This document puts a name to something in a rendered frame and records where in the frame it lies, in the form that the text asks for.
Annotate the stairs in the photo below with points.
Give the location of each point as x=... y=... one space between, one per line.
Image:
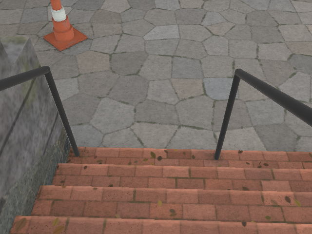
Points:
x=124 y=190

